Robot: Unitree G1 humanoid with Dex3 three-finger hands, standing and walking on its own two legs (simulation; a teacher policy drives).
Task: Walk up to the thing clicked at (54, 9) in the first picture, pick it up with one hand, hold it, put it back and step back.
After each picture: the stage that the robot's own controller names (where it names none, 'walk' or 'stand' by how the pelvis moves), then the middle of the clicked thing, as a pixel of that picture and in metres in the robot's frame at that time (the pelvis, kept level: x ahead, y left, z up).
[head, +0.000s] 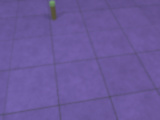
stand; (53, 10) +1.82 +0.34 -0.66
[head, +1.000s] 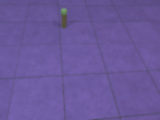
walk; (64, 18) +1.71 +0.16 -0.64
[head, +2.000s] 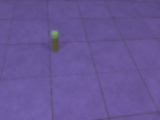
walk; (54, 42) +1.20 +0.18 -0.65
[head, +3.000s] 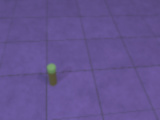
walk; (52, 75) +0.79 +0.20 -0.65
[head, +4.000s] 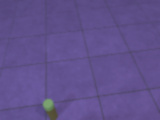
walk; (51, 110) +0.49 +0.24 -0.63
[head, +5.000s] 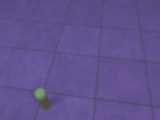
stand; (43, 99) +0.51 +0.32 -0.62
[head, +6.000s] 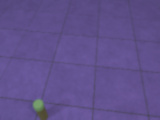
stand; (41, 110) +0.49 +0.30 -0.65
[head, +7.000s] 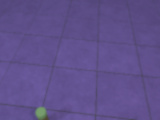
stand; (43, 118) +0.44 +0.26 -0.66
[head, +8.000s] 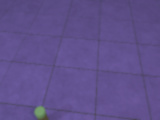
stand; (42, 117) +0.44 +0.28 -0.66
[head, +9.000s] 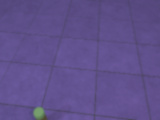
stand; (41, 118) +0.43 +0.28 -0.66
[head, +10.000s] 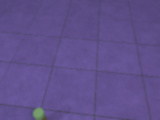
stand; (41, 119) +0.43 +0.29 -0.66
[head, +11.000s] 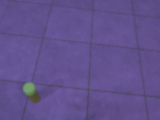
go down; (32, 93) +0.46 +0.29 -0.58
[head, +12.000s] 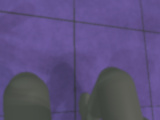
go down; out of the picture +0.50 +0.33 -0.22
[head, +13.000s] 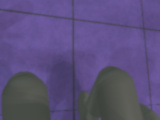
close in; out of the picture +0.51 +0.33 -0.22
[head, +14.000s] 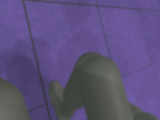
close in; out of the picture +0.48 +0.37 -0.16
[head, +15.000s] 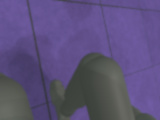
lift; out of the picture +0.45 +0.36 -0.17
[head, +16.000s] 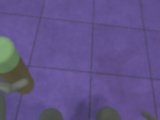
lift; (14, 71) +0.34 +0.21 +0.02
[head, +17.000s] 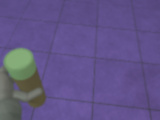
hold; (29, 83) +0.31 +0.17 +0.04
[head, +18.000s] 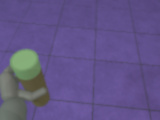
hold; (34, 82) +0.32 +0.16 +0.03
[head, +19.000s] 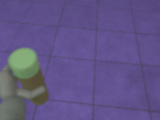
crouch; (33, 81) +0.32 +0.17 +0.04
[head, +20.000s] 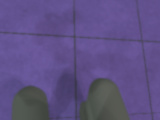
crouch; out of the picture +0.46 +0.29 -0.05
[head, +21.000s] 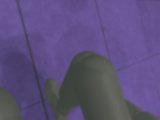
lower; out of the picture +0.46 +0.33 -0.17
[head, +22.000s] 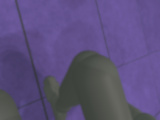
lower; out of the picture +0.47 +0.35 -0.17
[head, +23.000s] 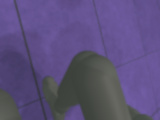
lower; out of the picture +0.48 +0.36 -0.17
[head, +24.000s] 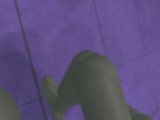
lower; out of the picture +0.47 +0.36 -0.17
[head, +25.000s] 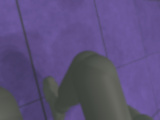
loosen; out of the picture +0.48 +0.36 -0.17
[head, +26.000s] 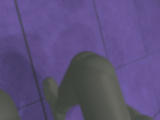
withdraw; out of the picture +0.48 +0.35 -0.18
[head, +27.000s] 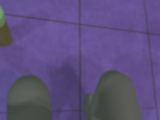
walk; out of the picture +0.51 +0.29 -0.24
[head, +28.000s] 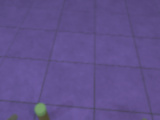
stand; (43, 115) +0.44 +0.23 -0.59
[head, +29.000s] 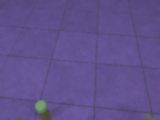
stand; (43, 112) +0.46 +0.25 -0.60
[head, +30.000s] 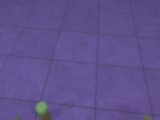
stand; (44, 113) +0.45 +0.24 -0.60
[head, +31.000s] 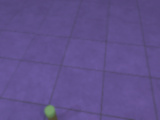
stand; (52, 116) +0.46 +0.23 -0.66
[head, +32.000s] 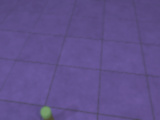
stand; (48, 117) +0.44 +0.25 -0.66
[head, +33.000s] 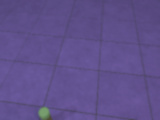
walk; (46, 118) +0.44 +0.26 -0.66
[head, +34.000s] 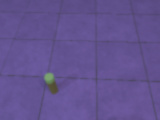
walk; (51, 84) +0.62 +0.27 -0.64
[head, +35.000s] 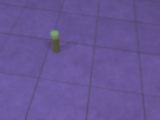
walk; (55, 42) +1.01 +0.21 -0.63
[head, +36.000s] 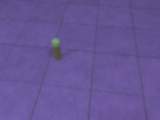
stand; (57, 50) +1.07 +0.25 -0.63
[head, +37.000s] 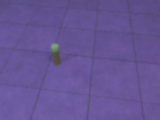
stand; (56, 55) +1.05 +0.24 -0.66
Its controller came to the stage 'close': yes
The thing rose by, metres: 0.68
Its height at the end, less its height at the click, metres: +0.00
